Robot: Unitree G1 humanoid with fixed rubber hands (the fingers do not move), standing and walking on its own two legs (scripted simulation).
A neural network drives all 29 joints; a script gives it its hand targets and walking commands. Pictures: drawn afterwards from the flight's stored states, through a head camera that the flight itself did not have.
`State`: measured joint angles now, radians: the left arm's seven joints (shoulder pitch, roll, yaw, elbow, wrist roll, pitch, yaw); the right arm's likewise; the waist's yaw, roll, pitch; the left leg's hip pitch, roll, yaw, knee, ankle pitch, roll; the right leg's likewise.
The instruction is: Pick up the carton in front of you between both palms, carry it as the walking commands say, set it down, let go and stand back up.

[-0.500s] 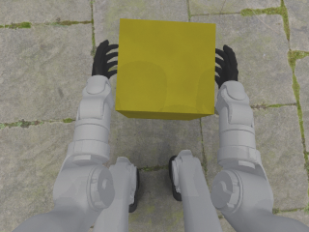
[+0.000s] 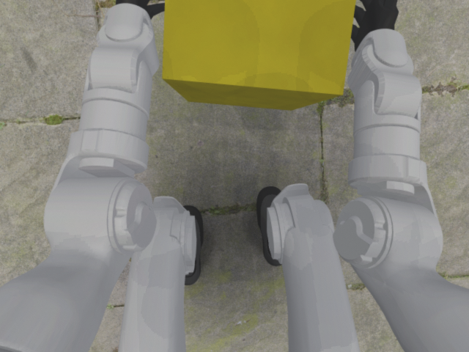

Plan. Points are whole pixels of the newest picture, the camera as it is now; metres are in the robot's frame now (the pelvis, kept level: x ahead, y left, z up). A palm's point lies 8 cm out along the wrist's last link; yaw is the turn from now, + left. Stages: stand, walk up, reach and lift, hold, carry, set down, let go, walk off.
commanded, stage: set down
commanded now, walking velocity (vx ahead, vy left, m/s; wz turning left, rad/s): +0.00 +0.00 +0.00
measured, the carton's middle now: (251, 31) +0.55 -0.07 -0.22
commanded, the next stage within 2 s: none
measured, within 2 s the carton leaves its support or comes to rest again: rests again in 0.60 s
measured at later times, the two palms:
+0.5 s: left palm (158, 14) +0.59 +0.07 -0.24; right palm (347, 36) +0.54 -0.23 -0.23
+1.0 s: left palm (156, 23) +0.58 +0.08 -0.25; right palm (346, 43) +0.53 -0.23 -0.24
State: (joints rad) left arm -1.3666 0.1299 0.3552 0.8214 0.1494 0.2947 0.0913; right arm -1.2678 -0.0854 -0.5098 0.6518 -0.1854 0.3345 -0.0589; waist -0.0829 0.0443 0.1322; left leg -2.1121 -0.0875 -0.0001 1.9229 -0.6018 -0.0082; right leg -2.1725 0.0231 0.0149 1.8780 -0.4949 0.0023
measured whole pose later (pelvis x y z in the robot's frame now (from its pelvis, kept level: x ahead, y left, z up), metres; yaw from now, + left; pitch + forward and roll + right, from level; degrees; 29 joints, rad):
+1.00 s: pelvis -0.01 +0.01 -0.08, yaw +0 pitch +33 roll -2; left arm -1.66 0.30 0.21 1.08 0.02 0.23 0.04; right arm -1.52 -0.28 -0.46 0.92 -0.06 0.26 0.06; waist -0.12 0.03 0.52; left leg -2.16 -0.12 0.00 2.26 -0.67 0.01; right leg -2.20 0.00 0.00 2.19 -0.56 0.02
